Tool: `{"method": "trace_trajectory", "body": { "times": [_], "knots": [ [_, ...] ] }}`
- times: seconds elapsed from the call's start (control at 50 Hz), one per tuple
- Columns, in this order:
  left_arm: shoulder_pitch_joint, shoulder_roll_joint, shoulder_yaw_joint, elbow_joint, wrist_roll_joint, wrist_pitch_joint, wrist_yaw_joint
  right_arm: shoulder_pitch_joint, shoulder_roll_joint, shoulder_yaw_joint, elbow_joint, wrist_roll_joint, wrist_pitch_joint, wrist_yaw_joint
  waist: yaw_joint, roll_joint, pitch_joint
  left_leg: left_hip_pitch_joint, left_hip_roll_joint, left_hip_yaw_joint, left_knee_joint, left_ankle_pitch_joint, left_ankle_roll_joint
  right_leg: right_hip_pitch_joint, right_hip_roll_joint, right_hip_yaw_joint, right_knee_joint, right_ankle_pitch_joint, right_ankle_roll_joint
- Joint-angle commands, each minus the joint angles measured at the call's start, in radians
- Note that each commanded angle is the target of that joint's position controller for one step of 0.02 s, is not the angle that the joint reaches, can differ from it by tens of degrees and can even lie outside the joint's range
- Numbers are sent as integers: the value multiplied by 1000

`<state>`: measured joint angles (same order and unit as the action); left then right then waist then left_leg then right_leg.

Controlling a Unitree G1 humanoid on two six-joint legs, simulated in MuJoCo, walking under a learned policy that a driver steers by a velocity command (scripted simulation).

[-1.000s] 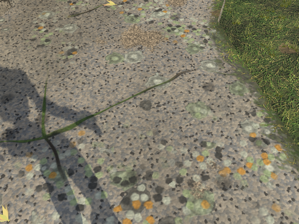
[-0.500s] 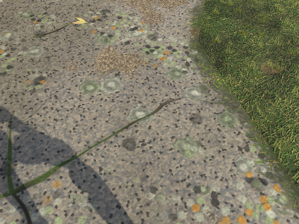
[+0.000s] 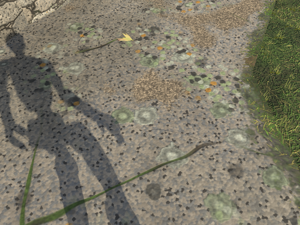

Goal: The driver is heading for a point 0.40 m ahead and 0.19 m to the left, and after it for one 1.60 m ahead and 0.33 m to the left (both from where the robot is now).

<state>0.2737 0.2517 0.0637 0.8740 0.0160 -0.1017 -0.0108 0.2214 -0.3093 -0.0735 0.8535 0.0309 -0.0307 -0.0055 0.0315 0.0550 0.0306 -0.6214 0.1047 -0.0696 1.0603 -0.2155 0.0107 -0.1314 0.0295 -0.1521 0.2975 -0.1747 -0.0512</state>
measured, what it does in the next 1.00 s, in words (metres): walks ahead, turning left: left foot, then right foot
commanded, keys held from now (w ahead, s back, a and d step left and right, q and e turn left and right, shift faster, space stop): w+q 0.34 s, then q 0.18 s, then no key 0.48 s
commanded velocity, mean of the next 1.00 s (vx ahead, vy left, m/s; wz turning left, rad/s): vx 0.28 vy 0.00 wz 0.40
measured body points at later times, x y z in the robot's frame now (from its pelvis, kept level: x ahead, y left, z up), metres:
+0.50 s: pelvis +0.26 +0.08 +0.00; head +0.30 +0.11 +0.44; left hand +0.35 +0.39 -0.11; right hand +0.43 -0.17 -0.11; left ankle +0.27 +0.15 -0.75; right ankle +0.33 -0.08 -0.67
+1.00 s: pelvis +0.41 +0.09 -0.01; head +0.44 +0.10 +0.44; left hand +0.44 +0.38 -0.13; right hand +0.63 -0.11 -0.13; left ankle +0.34 +0.22 -0.74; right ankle +0.53 +0.02 -0.75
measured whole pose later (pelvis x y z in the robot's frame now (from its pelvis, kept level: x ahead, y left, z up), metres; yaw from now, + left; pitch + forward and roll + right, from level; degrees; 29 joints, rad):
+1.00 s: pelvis +0.41 +0.09 -0.01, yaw +25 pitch +0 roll +0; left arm 0.10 0.22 0.02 0.83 0.01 -0.01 -0.01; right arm 0.18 -0.27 -0.06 0.80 0.00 0.05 -0.03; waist 0.01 0.01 0.05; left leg -0.27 0.02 -0.08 0.60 -0.34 -0.05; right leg -0.36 0.02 0.00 0.49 -0.13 -0.02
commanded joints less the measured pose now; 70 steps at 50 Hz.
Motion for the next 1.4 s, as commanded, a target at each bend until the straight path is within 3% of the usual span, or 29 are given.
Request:
{"method": "trace_trajectory", "body": {
  "times": [0.02, 0.1, 0.18, 0.24, 0.28, 0.3, 0.32, 0.34, 0.36, 0.38, 0.4, 0.42, 0.46, 0.52, 0.58, 0.64, 0.72, 0.74, 0.76, 0.78, 0.8, 0.84, 0.9, 0.98, 1.02, 1.04, 1.08, 1.18, 1.4],
  "knots": [
    [-66, 138, 31, -51, 3, -19, 13, 10, -27, -9, -59, -6, 2, 6, -32, -114, 11, -65, 37, -41, -104, 149, -11, 13, -282, 123, -189, 203, -129],
    [-32, 168, 38, -31, -6, -5, 27, -124, -3, 5, -107, -11, -7, 33, 17, -89, 48, -39, 21, 43, -310, 277, 1, 53, -275, 16, -198, 233, -110],
    [30, 192, 49, 0, -25, 25, 29, -223, -3, 9, -169, -10, -6, 55, 44, -85, 77, -84, 1, 92, -409, 207, 35, 206, -318, -29, -137, 331, -96],
    [5, 229, 60, -5, -37, 48, 35, -181, -42, -11, -191, -9, 1, 66, -12, -129, 19, 39, -74, 167, -422, 64, 86, 267, -328, -68, 24, 740, -66],
    [-30, 243, 62, -15, -46, 63, 40, 39, -113, -55, -145, -3, 5, 59, -145, -130, -103, 343, -157, 201, -479, 56, 144, 198, -290, -101, 339, 889, -28],
    [-25, 220, 52, -28, -31, 58, 43, 207, -191, -92, -101, -2, 14, 39, -217, -55, -191, 646, -114, 71, -522, 73, 192, -20, -248, -102, 626, 644, 19],
    [68, 55, 3, -81, 12, 32, 26, 187, -303, -108, -100, 7, 10, 27, -88, 222, -249, 978, 147, -473, -589, -36, 374, -493, -43, -38, 985, -325, 87],
    [-12, 110, 3, -98, -27, -14, 11, 214, -238, -84, -137, -8, -7, 33, -144, 112, -396, 1051, 236, -777, -759, -195, 439, -622, 6, 216, 1113, -438, 75],
    [-128, 167, 18, -131, -67, -39, 3, 161, -180, -66, -139, -21, -23, 37, -161, 54, -249, 956, 217, -635, -786, -37, 380, -702, -44, 238, 1102, -352, 51],
    [-137, 160, 16, -133, -58, -49, 9, 89, -151, -57, -151, -20, -32, 36, -112, -13, -160, 806, 174, -488, -764, 161, 341, -664, -88, 236, 1022, -270, 40],
    [-125, 168, 23, -113, -28, -45, 19, 10, -116, -47, -168, -19, -33, 34, -65, -53, -102, 656, 132, -362, -751, 371, 308, -589, -120, 230, 942, -231, 52],
    [-100, 184, 33, -106, -13, -31, 23, -29, -98, -40, -187, -29, -31, 27, -30, -43, -93, 550, 108, -286, -752, 519, 296, -502, -138, 233, 903, -211, 63],
    [-76, 159, 33, -111, -4, 1, 25, -41, -111, -42, -195, -31, -27, 17, 1, -46, -89, 440, 77, -216, -760, 670, 288, -428, -129, 213, 818, -189, 94],
    [-128, 112, 17, -137, 2, 24, 33, -16, -155, -56, -189, -23, -13, -5, -7, -16, -94, 373, 14, -134, -740, 753, 257, -398, -75, 184, 611, -54, 127],
    [-190, 96, 5, -147, -7, 26, 18, 4, -133, -49, -183, -14, 12, -24, -47, 33, -135, 379, -27, -91, -712, 647, 194, -324, -40, 174, 405, 169, 128],
    [-245, 112, 6, -162, -10, 24, 3, 37, -115, -38, -163, -23, 22, -28, -78, 46, -130, 430, 4, -146, -678, 532, 177, -310, -34, 194, 311, 215, 116],
    [-195, 148, 20, -151, 9, 3, -3, 6, -87, -21, -154, -26, 20, -29, -30, 51, -111, 497, 18, -222, -535, 484, 146, -235, -41, 196, 146, 222, 42],
    [-172, 176, 24, -150, 24, -6, 1, 24, -65, -13, -157, -35, 14, -28, -27, 4, -143, 464, -42, -202, -460, 427, 104, -111, -101, 246, 113, 512, 5],
    [-156, 221, 27, -159, 42, -6, 7, 98, -42, -5, -159, -53, 3, -26, -66, -124, -218, 352, -127, -153, -326, 154, 58, 82, -243, 371, 184, 898, -86],
    [-113, 168, 16, -137, 43, 11, 10, 180, -36, 2, -139, -37, 6, -27, -62, -286, -309, 237, -187, -101, -168, -299, -7, 207, -389, 548, 181, 965, -249],
    [-95, 95, -5, -126, 9, 21, 4, 142, -99, -8, -136, -34, 22, -25, -35, -252, -301, 188, -158, -105, -72, -501, -45, 185, -421, 634, 136, 784, -280],
    [-136, 115, -8, -124, -4, 41, -2, 57, -113, -21, -138, -23, 64, -32, -30, -151, -206, 137, -125, -91, 18, -447, -80, 90, -352, 581, 86, 417, -216],
    [-253, 130, -4, -130, 3, 67, 0, 60, -52, -8, -114, -23, 91, -33, -70, -193, -105, 266, -87, -24, -219, -332, -90, -128, -242, 432, 2, 118, -133],
    [-229, 126, -4, -100, -10, 85, 11, 89, -24, -3, -56, -33, 75, -25, -71, -201, -140, 475, -113, 52, -560, -12, -52, -161, -186, 339, 21, -22, -102],
    [-188, 96, -17, -79, -8, 78, 9, 45, -67, -6, -73, -55, 73, -24, -51, -133, -115, 525, -39, -29, -629, 58, 0, -225, -152, 311, 36, -210, -17],
    [-173, 102, -13, -79, 1, 74, 5, 19, -113, -16, -72, -52, 73, -27, -5, -36, -71, 419, -15, -64, -626, -80, 43, -212, -89, 244, 52, -245, 24],
    [-219, 87, -17, -75, 6, 72, 8, -3, -47, 1, -60, -54, 52, -22, -17, 3, -33, 272, -31, -61, -682, -246, 41, -85, -64, 202, 124, -117, 53],
    [-171, 88, -12, -17, -6, 77, 22, 26, -49, 5, -21, -43, 10, -22, -16, -6, -40, 319, -45, -42, -654, -12, 5, -48, -67, 197, 174, 100, 33],
    [-169, 102, -4, 82, -16, 100, 37, 54, -32, 17, 54, -36, 11, -22, -27, -46, -43, 382, -63, -14, -642, 165, 12, -11, -69, 198, 185, 213, 47]
  ]
}}
Velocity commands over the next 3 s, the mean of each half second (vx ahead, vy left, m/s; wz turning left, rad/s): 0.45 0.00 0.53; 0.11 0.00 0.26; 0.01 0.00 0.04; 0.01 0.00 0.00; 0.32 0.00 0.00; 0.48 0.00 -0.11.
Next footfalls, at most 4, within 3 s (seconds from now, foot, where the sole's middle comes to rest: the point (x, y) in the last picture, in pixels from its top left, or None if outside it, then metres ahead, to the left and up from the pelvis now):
0.30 left None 0.31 0.16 -0.78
0.74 right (158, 209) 0.56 0.04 -0.78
1.02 left None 0.38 0.24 -0.78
2.70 left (85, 159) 0.81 0.41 -0.78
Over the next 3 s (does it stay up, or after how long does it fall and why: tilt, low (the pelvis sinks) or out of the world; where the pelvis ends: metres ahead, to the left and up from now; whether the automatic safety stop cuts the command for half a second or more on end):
stays up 0.83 0.33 0.00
